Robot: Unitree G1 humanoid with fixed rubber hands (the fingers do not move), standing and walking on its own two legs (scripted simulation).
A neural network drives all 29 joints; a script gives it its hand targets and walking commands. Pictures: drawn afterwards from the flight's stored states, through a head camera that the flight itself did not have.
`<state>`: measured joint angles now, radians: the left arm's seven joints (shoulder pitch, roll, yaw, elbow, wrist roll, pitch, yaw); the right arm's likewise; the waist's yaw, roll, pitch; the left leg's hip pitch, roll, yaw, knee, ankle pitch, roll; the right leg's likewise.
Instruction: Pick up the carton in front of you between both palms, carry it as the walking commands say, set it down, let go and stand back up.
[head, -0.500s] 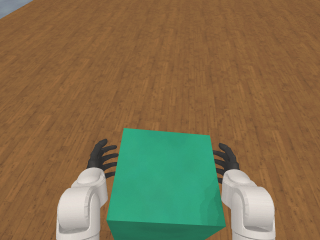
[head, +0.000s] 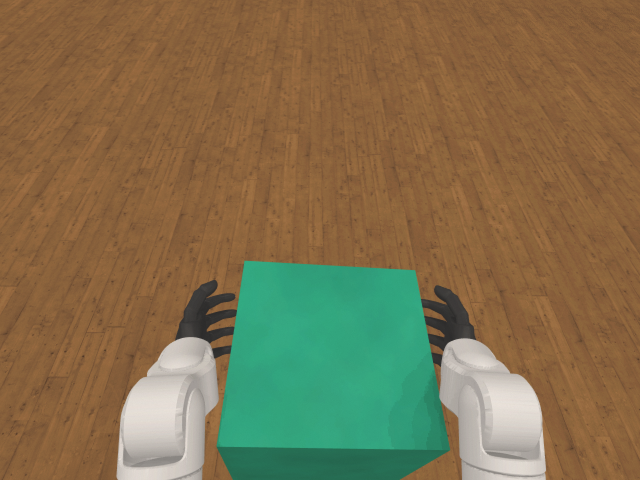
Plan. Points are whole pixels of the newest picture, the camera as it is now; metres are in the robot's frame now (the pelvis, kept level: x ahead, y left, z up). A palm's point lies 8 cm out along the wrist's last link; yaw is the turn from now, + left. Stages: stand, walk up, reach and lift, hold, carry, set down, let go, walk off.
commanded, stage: carry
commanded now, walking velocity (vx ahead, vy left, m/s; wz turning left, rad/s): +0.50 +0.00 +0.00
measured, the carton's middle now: (321, 383) +0.25 +0.00 -0.03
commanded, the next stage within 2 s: none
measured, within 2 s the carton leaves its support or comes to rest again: neither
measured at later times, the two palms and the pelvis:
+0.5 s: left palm (248, 150) +0.58 +0.11 +0.08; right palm (420, 141) +0.61 -0.17 +0.08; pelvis +0.34 -0.05 +0.00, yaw +5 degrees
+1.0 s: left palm (244, 64) +0.89 +0.15 +0.07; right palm (375, 61) +0.90 -0.13 +0.08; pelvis +0.62 +0.00 +0.00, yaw +1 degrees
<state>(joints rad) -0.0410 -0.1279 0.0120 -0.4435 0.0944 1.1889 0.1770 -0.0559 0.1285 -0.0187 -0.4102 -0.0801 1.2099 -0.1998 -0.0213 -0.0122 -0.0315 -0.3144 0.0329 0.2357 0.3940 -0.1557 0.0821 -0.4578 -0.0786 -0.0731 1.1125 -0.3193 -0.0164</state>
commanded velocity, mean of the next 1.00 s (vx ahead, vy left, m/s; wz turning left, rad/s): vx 0.29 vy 0.00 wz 0.00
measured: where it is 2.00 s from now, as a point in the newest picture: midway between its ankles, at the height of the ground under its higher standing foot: (313, 335)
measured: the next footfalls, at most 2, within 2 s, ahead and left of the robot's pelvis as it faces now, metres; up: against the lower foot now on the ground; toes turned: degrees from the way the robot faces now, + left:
right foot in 0.34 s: +0.43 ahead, -0.12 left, +0.00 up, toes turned -8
left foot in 0.82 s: +0.73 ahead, +0.09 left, +0.00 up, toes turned -13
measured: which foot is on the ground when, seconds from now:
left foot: down 0.00-0.36, up 0.38-0.80, down 0.82-1.00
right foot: up 0.00-0.32, down 0.34-0.86, up 0.88-1.00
